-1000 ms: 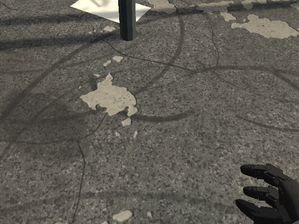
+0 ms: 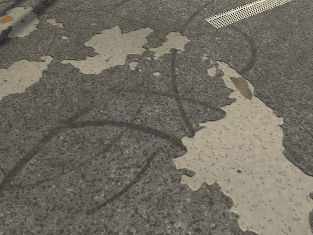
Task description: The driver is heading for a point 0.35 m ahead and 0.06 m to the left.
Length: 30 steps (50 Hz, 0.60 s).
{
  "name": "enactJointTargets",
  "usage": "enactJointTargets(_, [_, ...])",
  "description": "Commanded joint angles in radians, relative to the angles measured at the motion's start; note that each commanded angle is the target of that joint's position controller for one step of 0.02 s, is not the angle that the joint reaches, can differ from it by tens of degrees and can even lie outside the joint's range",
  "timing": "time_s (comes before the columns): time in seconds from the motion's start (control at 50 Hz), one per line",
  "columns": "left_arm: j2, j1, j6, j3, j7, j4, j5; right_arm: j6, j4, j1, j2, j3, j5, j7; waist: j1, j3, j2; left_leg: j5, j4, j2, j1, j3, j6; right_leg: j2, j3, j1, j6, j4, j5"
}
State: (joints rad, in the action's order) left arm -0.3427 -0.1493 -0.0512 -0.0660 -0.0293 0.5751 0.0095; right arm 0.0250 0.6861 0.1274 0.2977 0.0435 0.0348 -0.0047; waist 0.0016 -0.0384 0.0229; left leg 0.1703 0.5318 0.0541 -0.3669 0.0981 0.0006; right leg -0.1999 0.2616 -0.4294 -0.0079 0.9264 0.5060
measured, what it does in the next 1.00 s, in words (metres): steps on the spot: right foot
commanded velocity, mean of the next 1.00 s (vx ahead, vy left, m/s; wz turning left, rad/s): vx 0.01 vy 0.00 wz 0.13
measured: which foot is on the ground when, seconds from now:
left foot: down 0.00-1.00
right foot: up 0.00-0.26, down 0.28-0.90, up 0.92-1.00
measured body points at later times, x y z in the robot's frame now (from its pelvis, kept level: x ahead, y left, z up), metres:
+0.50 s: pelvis +0.02 -0.01 +0.01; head +0.03 -0.02 +0.45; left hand +0.15 +0.23 -0.11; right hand +0.13 -0.27 -0.11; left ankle +0.07 +0.12 -0.73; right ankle -0.02 -0.13 -0.73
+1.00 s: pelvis +0.04 +0.04 +0.00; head +0.09 +0.07 +0.44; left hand +0.14 +0.35 -0.12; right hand +0.23 -0.22 -0.09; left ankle +0.05 +0.12 -0.73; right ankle +0.00 -0.12 -0.65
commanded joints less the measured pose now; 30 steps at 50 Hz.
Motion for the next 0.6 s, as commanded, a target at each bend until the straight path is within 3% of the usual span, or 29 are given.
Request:
enactJointTargets(0.02, [-0.146,-0.075,-0.009,-0.048,-0.013,-0.007,-0.001,0.002,-0.096,-0.049,0.112,0.025,-0.018,-0.006,0.021,0.092,-0.103,-0.069,-0.198,-0.301,0.161,0.346,-0.191,0.085,-0.042,-0.119,-0.064,0.302,-0.003])
enactJointTargets(0.04, [-0.120,-0.081,-0.015,-0.039,-0.012,-0.005,-0.003,-0.004,-0.095,-0.061,0.107,0.019,-0.025,-0.008,0.020,0.074,-0.109,-0.043,-0.210,-0.278,0.137,0.309,-0.184,0.086,-0.056,-0.117,-0.076,0.332,-0.035])
enactJointTargets(0.08, [-0.069,-0.075,-0.010,-0.021,-0.005,-0.003,0.003,-0.013,-0.085,-0.058,0.089,0.009,-0.019,-0.011,0.019,0.068,-0.146,-0.007,-0.232,-0.211,0.121,0.211,-0.167,0.099,-0.116,-0.074,-0.087,0.257,-0.075])
enactJointTargets(0.12, [-0.039,-0.055,-0.002,-0.008,-0.003,0.000,0.002,-0.021,-0.074,-0.036,0.076,0.006,-0.017,-0.012,0.000,0.086,-0.185,0.021,-0.229,-0.190,0.174,0.175,-0.166,0.137,-0.160,-0.037,-0.094,0.080,-0.075])
enactJointTargets(0.16, [-0.019,-0.035,0.005,0.004,0.003,0.006,-0.002,-0.027,-0.060,-0.010,0.097,0.014,-0.020,-0.012,-0.021,0.099,-0.224,0.023,-0.224,-0.200,0.192,0.176,-0.181,0.175,-0.196,0.045,-0.088,-0.098,-0.046])
enactJointTargets(0.2, [-0.031,-0.032,0.011,0.002,0.007,0.023,0.003,-0.034,-0.045,0.031,0.122,0.021,-0.024,-0.012,-0.044,0.104,-0.237,0.014,-0.213,-0.225,0.211,0.203,-0.198,0.180,-0.215,0.097,-0.073,-0.236,-0.061])
enactJointTargets(0.24, [-0.030,-0.083,0.016,-0.001,0.012,0.063,0.004,-0.038,-0.036,0.033,0.119,0.018,-0.037,-0.013,-0.016,0.104,-0.219,-0.002,-0.187,-0.227,0.186,0.205,-0.184,0.173,-0.234,0.192,-0.042,-0.434,-0.200])
enactJointTargets(0.26, [-0.028,-0.104,0.018,0.000,0.014,0.080,-0.001,-0.037,-0.024,0.056,0.113,0.016,-0.045,-0.013,-0.004,0.096,-0.203,-0.013,-0.177,-0.214,0.152,0.192,-0.159,0.168,-0.236,0.253,-0.014,-0.538,-0.279])
enactJointTargets(0.28, [-0.051,-0.098,0.020,-0.001,0.013,0.077,-0.015,-0.027,-0.012,0.086,0.104,0.012,-0.043,-0.011,-0.010,0.105,-0.165,-0.016,-0.159,-0.203,0.094,0.172,-0.113,0.210,-0.183,0.328,0.019,-0.543,-0.348])
enactJointTargets(0.3, [-0.102,-0.099,0.021,-0.007,0.008,0.069,-0.031,-0.010,-0.025,0.084,0.078,0.002,-0.024,-0.002,-0.029,0.132,-0.037,-0.016,-0.083,-0.156,0.034,0.099,-0.064,0.309,-0.093,0.383,0.064,-0.505,-0.487])
enactJointTargets(0.32, [-0.085,-0.082,0.025,-0.006,0.014,0.098,-0.035,0.003,-0.035,0.064,0.033,-0.005,-0.016,0.003,-0.049,0.127,0.129,0.053,-0.064,-0.063,0.085,-0.031,-0.008,0.330,-0.058,0.255,0.116,-0.518,-0.368])
enactJointTargets(0.34, [-0.020,-0.047,0.034,0.012,0.021,0.082,-0.038,0.006,-0.030,0.016,0.050,-0.004,-0.004,0.002,-0.024,0.092,0.101,0.031,-0.055,-0.063,0.130,-0.029,0.021,0.320,-0.053,0.193,0.114,-0.551,-0.278])
enactJointTargets(0.36, [0.005,-0.046,0.041,0.021,0.021,0.092,-0.045,0.005,-0.026,0.000,0.046,-0.002,-0.004,0.003,-0.021,0.081,0.088,0.003,-0.059,-0.065,0.153,-0.026,0.023,0.304,-0.065,0.169,0.091,-0.559,-0.224])
enactJointTargets(0.42, [-0.018,-0.072,0.061,0.021,0.019,0.113,-0.031,-0.008,-0.006,0.020,0.049,0.002,-0.013,-0.004,-0.020,0.030,0.057,-0.052,-0.060,-0.073,0.171,-0.012,0.008,0.272,-0.094,0.130,0.053,-0.547,-0.240])
enactJointTargets(0.6, [-0.010,-0.102,0.068,0.026,0.008,0.158,-0.024,-0.015,0.055,0.036,0.058,0.010,-0.027,-0.018,-0.010,0.030,-0.009,-0.128,-0.052,-0.077,0.163,-0.002,0.008,0.239,-0.136,0.177,0.045,-0.520,-0.325])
